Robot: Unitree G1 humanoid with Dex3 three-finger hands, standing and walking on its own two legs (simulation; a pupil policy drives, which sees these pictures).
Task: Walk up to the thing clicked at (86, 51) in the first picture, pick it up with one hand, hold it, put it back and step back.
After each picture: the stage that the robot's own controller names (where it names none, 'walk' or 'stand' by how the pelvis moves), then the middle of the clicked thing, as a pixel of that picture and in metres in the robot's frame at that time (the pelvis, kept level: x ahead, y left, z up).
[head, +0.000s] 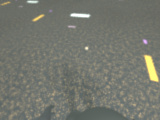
stand; (86, 50) +1.41 +0.14 -0.72
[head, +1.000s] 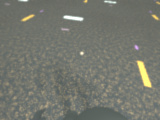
walk; (81, 55) +1.29 +0.14 -0.72
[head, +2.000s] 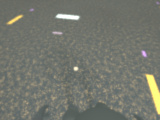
walk; (75, 70) +0.77 +0.23 -0.71
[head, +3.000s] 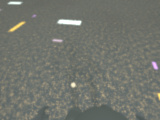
walk; (73, 86) +0.50 +0.25 -0.71
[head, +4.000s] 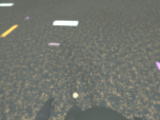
stand; (75, 96) +0.33 +0.20 -0.70
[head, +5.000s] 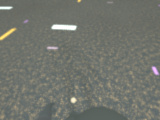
stand; (73, 101) +0.30 +0.21 -0.72
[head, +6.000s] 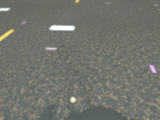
stand; (73, 100) +0.31 +0.22 -0.72
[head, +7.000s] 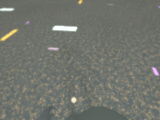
stand; (74, 100) +0.32 +0.21 -0.73
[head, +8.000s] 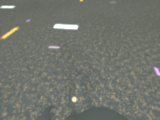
stand; (74, 100) +0.31 +0.21 -0.73
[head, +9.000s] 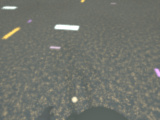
stand; (74, 100) +0.31 +0.20 -0.73
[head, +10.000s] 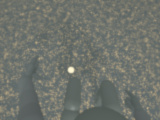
go down; (71, 70) +0.39 +0.19 -0.46
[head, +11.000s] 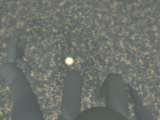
go down; (69, 62) +0.42 +0.20 -0.32
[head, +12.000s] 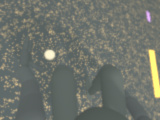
close in; (50, 56) +0.41 +0.23 -0.24
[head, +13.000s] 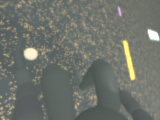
close; (30, 55) +0.41 +0.25 -0.23
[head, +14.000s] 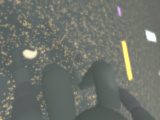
lift; (30, 54) +0.41 +0.26 -0.23
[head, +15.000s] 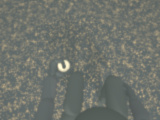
lift; (64, 68) +0.32 +0.21 -0.07
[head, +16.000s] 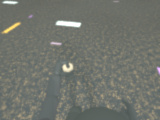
hold; (68, 72) +0.33 +0.17 +0.03
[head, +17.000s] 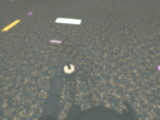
crouch; (70, 73) +0.33 +0.17 +0.00
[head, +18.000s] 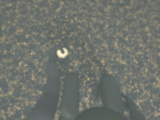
crouch; (63, 56) +0.43 +0.19 -0.10
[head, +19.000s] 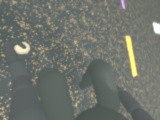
lower; (24, 52) +0.43 +0.27 -0.23
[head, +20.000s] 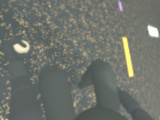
lower; (23, 50) +0.43 +0.28 -0.23
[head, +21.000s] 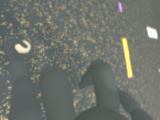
lower; (24, 50) +0.43 +0.28 -0.23
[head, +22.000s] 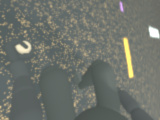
lower; (24, 50) +0.42 +0.28 -0.23
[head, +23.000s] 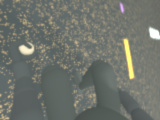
loosen; (27, 51) +0.42 +0.27 -0.23
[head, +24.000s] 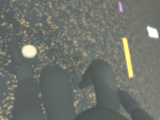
withdraw; (28, 53) +0.41 +0.25 -0.23
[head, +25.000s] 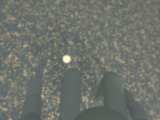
walk; (66, 60) +0.43 +0.21 -0.30
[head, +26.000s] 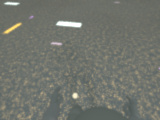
stand; (75, 96) +0.36 +0.17 -0.65
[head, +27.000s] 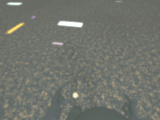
stand; (75, 96) +0.36 +0.18 -0.67
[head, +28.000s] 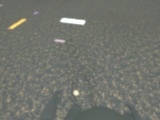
stand; (76, 93) +0.36 +0.18 -0.68
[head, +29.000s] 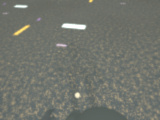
walk; (77, 96) +0.37 +0.18 -0.72
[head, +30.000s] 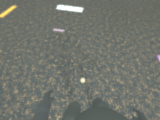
walk; (82, 81) +0.47 +0.06 -0.70
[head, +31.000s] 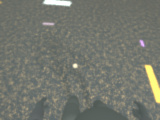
walk; (75, 67) +0.66 +0.21 -0.70
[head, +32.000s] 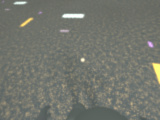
stand; (82, 61) +0.96 +0.24 -0.70
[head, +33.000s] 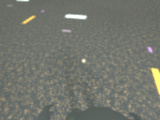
stand; (83, 62) +0.98 +0.18 -0.72
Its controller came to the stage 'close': yes
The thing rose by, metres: 0.71
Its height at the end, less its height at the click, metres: +0.00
